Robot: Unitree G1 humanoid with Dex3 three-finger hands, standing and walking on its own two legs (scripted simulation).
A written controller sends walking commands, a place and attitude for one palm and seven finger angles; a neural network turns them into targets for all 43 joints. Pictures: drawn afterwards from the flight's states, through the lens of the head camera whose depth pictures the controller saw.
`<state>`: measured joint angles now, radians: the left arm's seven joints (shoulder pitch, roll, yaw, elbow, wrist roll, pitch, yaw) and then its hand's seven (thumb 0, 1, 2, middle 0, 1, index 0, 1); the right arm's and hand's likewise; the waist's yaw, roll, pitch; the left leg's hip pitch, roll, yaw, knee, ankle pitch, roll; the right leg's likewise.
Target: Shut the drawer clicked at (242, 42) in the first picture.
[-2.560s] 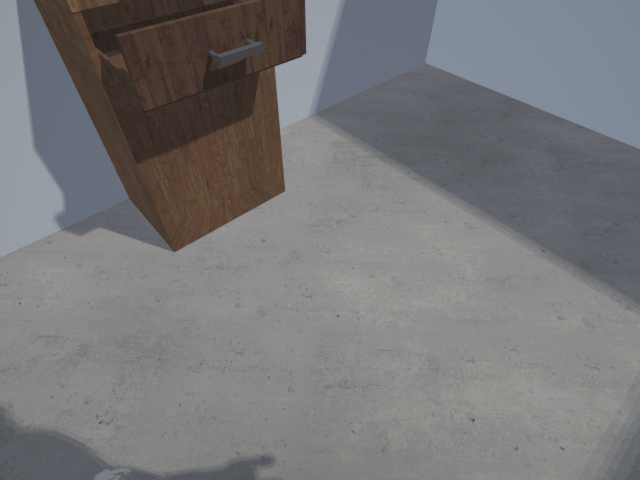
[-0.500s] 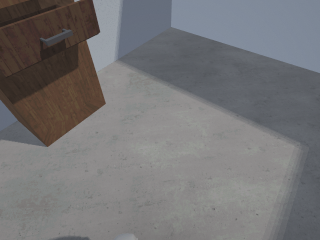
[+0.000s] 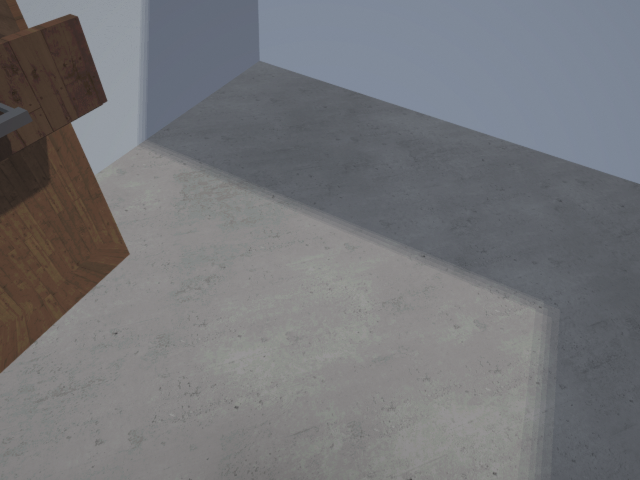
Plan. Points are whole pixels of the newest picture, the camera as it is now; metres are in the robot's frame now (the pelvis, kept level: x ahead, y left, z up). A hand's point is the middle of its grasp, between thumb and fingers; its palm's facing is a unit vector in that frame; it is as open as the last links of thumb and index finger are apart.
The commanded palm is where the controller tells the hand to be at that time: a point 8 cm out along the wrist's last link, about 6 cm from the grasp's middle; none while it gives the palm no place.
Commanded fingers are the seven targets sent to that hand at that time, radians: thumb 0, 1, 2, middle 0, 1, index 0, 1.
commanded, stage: walk to a spot facing it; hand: left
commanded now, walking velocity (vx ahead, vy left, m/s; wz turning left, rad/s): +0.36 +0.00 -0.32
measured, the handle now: out of the picture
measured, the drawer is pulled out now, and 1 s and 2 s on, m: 0.22 0.22 0.22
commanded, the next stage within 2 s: turn to face it in 0.92 s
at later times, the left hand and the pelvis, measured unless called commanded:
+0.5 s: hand (267, 348) +0.35 +0.11 -0.18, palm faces -0.24 -0.96 -0.12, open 7.4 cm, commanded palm none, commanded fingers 0.00 0.90 0.90 -0.20 -0.30 -0.20 -0.30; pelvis +0.21 -0.02 -0.01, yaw -10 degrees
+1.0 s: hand (256, 316) +0.42 +0.14 -0.19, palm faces -0.14 -0.98 -0.14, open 7.3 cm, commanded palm none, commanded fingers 0.00 0.90 0.90 -0.20 -0.30 -0.20 -0.30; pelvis +0.46 -0.03 -0.01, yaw -15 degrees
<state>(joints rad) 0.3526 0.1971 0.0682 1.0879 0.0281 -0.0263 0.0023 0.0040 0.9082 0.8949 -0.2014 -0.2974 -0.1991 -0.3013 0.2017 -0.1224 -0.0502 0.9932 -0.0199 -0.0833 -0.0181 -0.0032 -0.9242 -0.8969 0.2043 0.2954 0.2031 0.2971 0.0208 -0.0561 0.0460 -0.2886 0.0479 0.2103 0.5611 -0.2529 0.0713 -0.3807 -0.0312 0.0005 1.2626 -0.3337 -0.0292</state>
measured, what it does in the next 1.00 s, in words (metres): walks ahead: right foot, then left foot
